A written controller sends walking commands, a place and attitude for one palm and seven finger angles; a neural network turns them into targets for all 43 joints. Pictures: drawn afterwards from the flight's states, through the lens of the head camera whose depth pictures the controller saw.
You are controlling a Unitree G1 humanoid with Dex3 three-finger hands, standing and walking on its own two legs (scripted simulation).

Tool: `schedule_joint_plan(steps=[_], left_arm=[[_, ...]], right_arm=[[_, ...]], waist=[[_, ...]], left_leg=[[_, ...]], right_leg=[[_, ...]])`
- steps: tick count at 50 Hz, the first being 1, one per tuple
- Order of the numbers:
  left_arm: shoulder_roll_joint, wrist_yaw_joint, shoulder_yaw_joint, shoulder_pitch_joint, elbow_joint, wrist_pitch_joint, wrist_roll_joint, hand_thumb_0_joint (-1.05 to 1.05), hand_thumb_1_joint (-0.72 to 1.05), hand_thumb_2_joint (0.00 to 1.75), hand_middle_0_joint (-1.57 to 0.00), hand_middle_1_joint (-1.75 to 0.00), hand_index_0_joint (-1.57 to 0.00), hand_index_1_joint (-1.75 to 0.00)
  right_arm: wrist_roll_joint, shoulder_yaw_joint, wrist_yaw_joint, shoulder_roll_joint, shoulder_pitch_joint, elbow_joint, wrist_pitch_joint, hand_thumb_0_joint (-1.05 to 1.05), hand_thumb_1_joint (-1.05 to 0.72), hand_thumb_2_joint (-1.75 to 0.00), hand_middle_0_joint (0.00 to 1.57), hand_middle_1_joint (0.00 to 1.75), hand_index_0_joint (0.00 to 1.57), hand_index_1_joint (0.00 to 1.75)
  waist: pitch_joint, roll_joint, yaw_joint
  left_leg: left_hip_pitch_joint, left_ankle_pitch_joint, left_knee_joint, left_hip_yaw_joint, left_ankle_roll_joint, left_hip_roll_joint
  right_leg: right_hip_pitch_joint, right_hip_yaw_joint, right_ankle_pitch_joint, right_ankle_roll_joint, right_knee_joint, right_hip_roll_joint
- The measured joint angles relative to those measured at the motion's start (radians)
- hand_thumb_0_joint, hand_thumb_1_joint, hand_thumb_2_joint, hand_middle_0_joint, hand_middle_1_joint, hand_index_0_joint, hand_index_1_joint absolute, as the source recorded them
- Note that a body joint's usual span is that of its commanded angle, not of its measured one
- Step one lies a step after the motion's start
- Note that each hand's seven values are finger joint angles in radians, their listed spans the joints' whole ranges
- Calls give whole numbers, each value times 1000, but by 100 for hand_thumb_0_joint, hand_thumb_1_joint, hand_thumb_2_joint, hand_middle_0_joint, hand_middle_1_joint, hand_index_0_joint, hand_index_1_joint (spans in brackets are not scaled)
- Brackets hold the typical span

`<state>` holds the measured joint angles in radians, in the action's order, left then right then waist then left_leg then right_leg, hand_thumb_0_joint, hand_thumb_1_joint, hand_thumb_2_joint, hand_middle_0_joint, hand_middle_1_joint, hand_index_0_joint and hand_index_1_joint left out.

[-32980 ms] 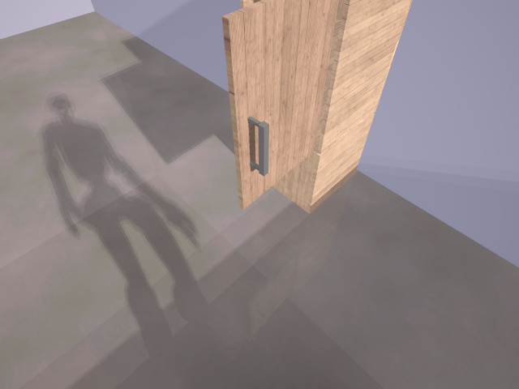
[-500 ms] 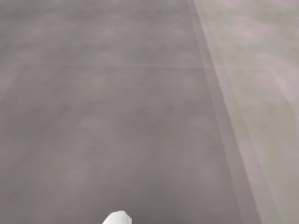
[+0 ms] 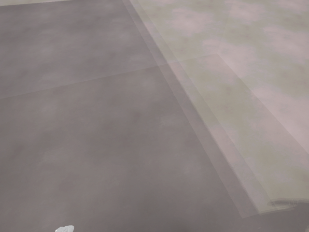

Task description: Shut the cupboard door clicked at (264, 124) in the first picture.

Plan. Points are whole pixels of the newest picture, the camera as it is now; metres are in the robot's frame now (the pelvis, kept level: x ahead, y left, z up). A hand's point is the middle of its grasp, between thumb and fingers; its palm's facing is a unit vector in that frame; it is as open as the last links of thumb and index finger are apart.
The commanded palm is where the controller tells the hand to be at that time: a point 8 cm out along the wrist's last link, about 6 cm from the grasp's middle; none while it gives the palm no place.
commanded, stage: turn to face it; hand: left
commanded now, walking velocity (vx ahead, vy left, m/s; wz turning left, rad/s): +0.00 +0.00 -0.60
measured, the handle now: out of the picture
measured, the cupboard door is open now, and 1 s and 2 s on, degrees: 60 60 60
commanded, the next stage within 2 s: none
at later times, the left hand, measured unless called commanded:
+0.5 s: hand (94, 219) +0.17 +0.20 -0.17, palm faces -0.25 -0.94 -0.21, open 7.4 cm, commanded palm none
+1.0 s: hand (122, 210) +0.20 +0.12 -0.16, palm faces -0.53 -0.81 -0.24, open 7.4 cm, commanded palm none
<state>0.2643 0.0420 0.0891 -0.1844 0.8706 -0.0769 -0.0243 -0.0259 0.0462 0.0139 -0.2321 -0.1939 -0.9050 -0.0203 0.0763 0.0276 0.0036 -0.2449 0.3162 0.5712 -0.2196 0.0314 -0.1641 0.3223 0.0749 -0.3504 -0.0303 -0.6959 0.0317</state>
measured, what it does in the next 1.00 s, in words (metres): steps on the spot, turning right: right foot, then left foot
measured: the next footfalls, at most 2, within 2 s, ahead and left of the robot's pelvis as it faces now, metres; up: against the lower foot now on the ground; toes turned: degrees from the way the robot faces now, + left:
right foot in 0.02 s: +0.03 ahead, -0.13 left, +0.00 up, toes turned -6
left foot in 0.38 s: +0.13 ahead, +0.12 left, +0.00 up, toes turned -10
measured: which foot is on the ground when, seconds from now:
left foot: down 0.00-0.02, up 0.04-0.36, down 0.38-0.72, up 0.74-1.00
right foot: up 0.00-0.00, down 0.02-0.38, up 0.40-0.70, down 0.72-1.00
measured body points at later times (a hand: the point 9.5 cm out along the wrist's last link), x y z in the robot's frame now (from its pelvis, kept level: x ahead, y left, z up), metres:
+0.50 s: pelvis +0.03 +0.02 +0.00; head +0.07 +0.03 +0.45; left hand +0.18 +0.25 -0.15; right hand +0.05 -0.25 -0.12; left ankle +0.09 +0.13 -0.73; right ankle -0.04 -0.10 -0.66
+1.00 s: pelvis +0.03 -0.01 +0.01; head +0.07 -0.04 +0.45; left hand +0.23 +0.16 -0.14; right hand -0.04 -0.29 -0.13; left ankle +0.11 +0.10 -0.69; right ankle -0.04 -0.11 -0.73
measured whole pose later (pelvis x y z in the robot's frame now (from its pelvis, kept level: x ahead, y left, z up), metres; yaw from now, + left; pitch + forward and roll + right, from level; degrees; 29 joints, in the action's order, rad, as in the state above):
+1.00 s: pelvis +0.03 -0.01 +0.01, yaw -35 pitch +2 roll +1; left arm 0.22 0.01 0.05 -0.21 0.89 -0.05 -0.03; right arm -0.01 0.05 0.01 -0.25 -0.16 -0.89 -0.05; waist 0.07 -0.02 0.02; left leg -0.44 0.42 0.84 -0.03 0.08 -0.05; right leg 0.27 -0.08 -0.25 0.02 -0.50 -0.03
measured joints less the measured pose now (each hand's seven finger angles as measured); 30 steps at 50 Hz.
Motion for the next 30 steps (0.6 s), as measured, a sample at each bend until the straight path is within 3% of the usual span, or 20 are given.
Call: schedule_joint_plan(steps=[1, 2, 3, 5, 8, 12, 17, 19, 20, 22, 25, 27, 30], left_arm=[[2, 1, -5, -1, -7, 9, 0, 0, 91, 90, -19, -30, -19, -30], [1, -2, -8, 1, -10, 22, -3, 0, 91, 90, -19, -30, -19, -30], [-11, -8, -13, 7, -6, 33, -3, 0, 91, 90, -19, -30, -20, -30], [-31, -18, -25, 10, -7, 40, 0, 0, 91, 90, -19, -30, -20, -30], [-43, -34, -31, 3, -8, 40, 3, 0, 91, 90, -20, -30, -20, -30], [-42, -38, -35, -7, 0, 33, 0, 0, 91, 90, -20, -30, -20, -30], [-36, -31, -32, -17, 12, 19, -2, 0, 90, 90, -20, -30, -20, -30], [-34, -30, -29, -24, 13, 9, 5, 0, 90, 90, -20, -30, -20, -30], [-26, -29, -25, -17, 17, 2, 8, 0, 90, 90, -20, -30, -20, -30], [-10, -26, -16, -5, 19, -8, 7, 1, 91, 90, -20, -30, -20, -30], [5, -13, -3, 9, 16, -11, 2, 1, 91, 90, -20, -30, -20, -30], [8, -5, 1, 14, 8, -14, 2, 1, 91, 90, -20, -30, -20, -30], [4, 2, 1, 16, -1, -15, 3, 1, 91, 90, -19, -30, -20, -30]], right_arm=[[4, 4, -2, -7, -12, -2, -3, 0, -90, -90, 20, 30, 21, 30], [8, 9, -3, -16, -18, -6, -9, 0, -90, -90, 20, 30, 21, 30], [10, 13, -1, -31, -14, -14, -21, 0, -90, -90, 20, 30, 21, 30], [13, 19, 8, -51, -6, -24, -41, 1, -90, -90, 20, 30, 20, 30], [15, 16, 10, -50, 5, -27, -44, 1, -90, -90, 20, 30, 20, 30], [17, 7, 3, -28, 19, -9, -37, 1, -90, -90, 20, 30, 20, 30], [23, -2, 1, -4, 36, 18, -20, 1, -90, -90, 20, 30, 20, 30], [20, -9, 2, -3, 28, 31, 0, 1, -90, -90, 20, 30, 20, 30], [15, -11, 4, 5, 29, 32, 7, 1, -90, -90, 20, 30, 20, 30], [5, -25, 4, 21, 28, 38, 10, 0, -90, -90, 20, 30, 20, 30], [-3, -37, 6, 36, 10, 44, 9, 0, -90, -90, 20, 30, 20, 30], [-5, -37, 9, 36, 2, 40, 5, 0, -90, -90, 20, 30, 21, 30], [-5, -30, 8, 29, -6, 30, 1, 0, -90, -90, 20, 30, 21, 30]], waist=[[-4, 0, -2], [-10, 2, 1], [-5, 20, 3], [5, 39, -4], [14, 21, -5], [13, -22, -2], [2, -56, 6], [-15, -50, 4], [-13, -62, 3], [-2, -79, 8], [6, -74, 8], [9, -59, 9], [10, -31, 6]], left_leg=[[-13, 23, 39, -10, 9, -6], [-41, 65, 105, -2, 17, -8], [-78, 137, 199, 42, 22, -1], [-156, 201, 391, 125, 28, 39], [-231, 162, 522, 163, 45, 76], [-242, 117, 417, 178, 57, 95], [-158, 45, 143, 186, 50, 121], [-102, -47, -1, 188, 24, 115], [-109, -59, 14, 177, -1, 117], [-101, -50, 34, 146, -27, 105], [-66, -62, -9, 117, -29, 77], [-45, -76, -39, 99, -24, 56], [-26, -78, -55, 65, -15, 26]], right_leg=[[-38, 2, 64, 11, 81, 0], [-50, -6, 24, 36, 112, -4], [-37, -15, -1, 47, 93, -17], [-33, -29, 2, 49, 88, -29], [-54, -64, 46, 45, 143, -34], [-74, -112, 72, 45, 190, -38], [-62, -174, 53, 25, 155, -52], [-33, -190, 23, 15, 98, -72], [-4, -190, -51, 14, 24, -71], [66, -162, -158, 13, -180, -70], [133, -97, -162, -3, -378, -56], [140, -63, -146, -11, -387, -38], [107, -30, -128, -15, -278, -16]])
